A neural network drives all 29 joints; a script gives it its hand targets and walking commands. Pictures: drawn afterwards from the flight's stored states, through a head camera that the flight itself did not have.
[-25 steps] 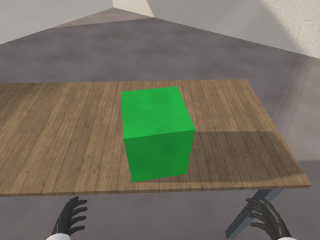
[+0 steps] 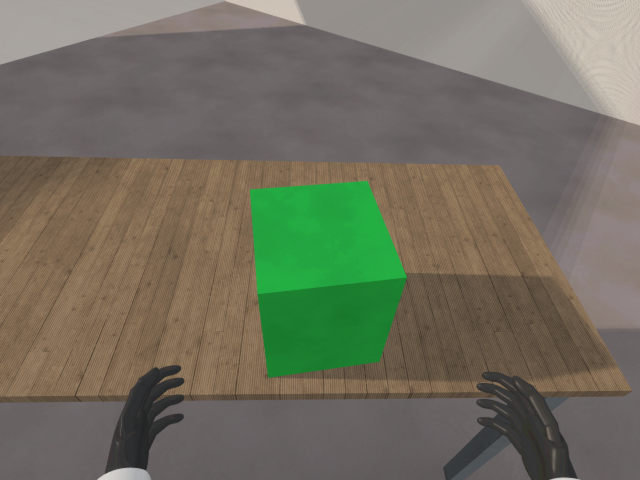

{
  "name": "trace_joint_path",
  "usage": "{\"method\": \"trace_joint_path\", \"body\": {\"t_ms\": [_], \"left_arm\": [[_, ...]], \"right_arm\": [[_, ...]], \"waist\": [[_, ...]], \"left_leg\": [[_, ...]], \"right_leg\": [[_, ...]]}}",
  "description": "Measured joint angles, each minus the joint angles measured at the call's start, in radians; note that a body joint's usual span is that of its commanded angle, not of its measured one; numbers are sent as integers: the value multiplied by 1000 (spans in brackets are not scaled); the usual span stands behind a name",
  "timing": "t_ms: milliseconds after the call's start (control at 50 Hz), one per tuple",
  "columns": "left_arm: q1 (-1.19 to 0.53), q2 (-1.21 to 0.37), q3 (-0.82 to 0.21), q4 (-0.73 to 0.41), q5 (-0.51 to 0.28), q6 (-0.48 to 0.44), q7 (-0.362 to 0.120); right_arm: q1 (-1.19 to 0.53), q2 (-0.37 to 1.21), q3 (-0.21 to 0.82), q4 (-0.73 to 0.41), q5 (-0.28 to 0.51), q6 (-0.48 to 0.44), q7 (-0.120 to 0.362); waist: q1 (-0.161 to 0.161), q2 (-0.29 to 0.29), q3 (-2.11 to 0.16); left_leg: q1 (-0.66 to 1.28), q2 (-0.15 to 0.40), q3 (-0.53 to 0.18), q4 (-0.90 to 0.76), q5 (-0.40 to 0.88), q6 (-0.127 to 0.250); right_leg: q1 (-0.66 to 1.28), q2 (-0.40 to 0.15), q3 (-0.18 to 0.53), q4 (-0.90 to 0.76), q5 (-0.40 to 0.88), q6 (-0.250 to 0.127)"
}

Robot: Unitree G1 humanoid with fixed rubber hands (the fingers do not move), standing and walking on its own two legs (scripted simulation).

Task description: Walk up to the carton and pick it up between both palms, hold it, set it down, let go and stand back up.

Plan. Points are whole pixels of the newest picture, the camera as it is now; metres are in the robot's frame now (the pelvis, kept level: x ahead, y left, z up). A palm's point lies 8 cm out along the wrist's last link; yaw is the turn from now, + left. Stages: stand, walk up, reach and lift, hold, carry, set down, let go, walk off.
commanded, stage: reach and lift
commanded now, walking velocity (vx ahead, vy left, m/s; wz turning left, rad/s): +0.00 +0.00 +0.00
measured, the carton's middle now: (317, 279) +0.39 +0.03 +0.03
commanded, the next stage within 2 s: none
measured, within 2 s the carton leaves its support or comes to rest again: neither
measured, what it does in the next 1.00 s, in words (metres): stands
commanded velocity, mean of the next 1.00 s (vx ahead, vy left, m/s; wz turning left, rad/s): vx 0.00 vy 0.00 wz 0.00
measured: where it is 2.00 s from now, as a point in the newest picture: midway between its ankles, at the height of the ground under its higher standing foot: outside the picture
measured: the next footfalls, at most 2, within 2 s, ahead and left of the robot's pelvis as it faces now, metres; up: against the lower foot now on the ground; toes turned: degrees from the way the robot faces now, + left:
none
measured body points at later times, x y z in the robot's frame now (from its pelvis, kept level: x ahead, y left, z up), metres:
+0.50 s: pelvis -0.02 -0.01 +0.00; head -0.02 -0.01 +0.45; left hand +0.21 +0.20 +0.08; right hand +0.23 -0.20 +0.07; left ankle -0.05 +0.15 -0.75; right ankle +0.01 -0.15 -0.75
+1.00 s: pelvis +0.00 -0.01 +0.00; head +0.01 +0.00 +0.45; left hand +0.28 +0.21 +0.12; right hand +0.32 -0.20 +0.12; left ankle -0.05 +0.15 -0.75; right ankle +0.01 -0.15 -0.75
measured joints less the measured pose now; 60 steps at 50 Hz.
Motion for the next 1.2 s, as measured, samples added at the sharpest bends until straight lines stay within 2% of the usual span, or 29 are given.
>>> {"method": "trace_joint_path", "body": {"t_ms": [240,440,620,700,900,1040,1200], "left_arm": [[-10,-10,-34,-118,-27,-24,16],[-197,10,-4,-76,-72,101,16],[-384,19,73,-25,-88,250,1],[-421,16,83,-46,-94,304,-4],[-504,9,141,-98,-76,414,-34],[-577,7,196,-93,-59,473,-53],[-703,13,242,-13,-54,510,-65]], "right_arm": [[8,21,21,-102,46,-39,-34],[-151,31,22,-120,44,73,-88],[-361,13,20,-25,80,182,-121],[-418,-3,25,-7,108,209,-131],[-543,-57,52,16,177,249,-167],[-642,-97,71,51,216,277,-187],[-788,-129,99,133,253,306,-194]], "waist": [[14,-6,10],[27,-1,18],[33,3,8],[30,3,7],[1,1,3],[-21,6,10],[-23,4,2]], "left_leg": [[-12,7,-14,-2,14,-10],[-24,0,-9,-23,46,-12],[-37,-6,-8,-24,49,-10],[-44,-4,-11,-14,39,-10],[-32,8,-13,-4,13,-15],[-32,13,-15,1,7,-17],[-56,14,-13,10,9,-18]], "right_leg": [[-18,10,-4,19,0,-10],[-59,8,11,50,8,-14],[-75,6,18,53,10,-12],[-77,7,17,54,4,-12],[-56,19,16,45,-12,-14],[-53,24,16,41,-13,-16],[-79,28,22,52,-10,-17]]}}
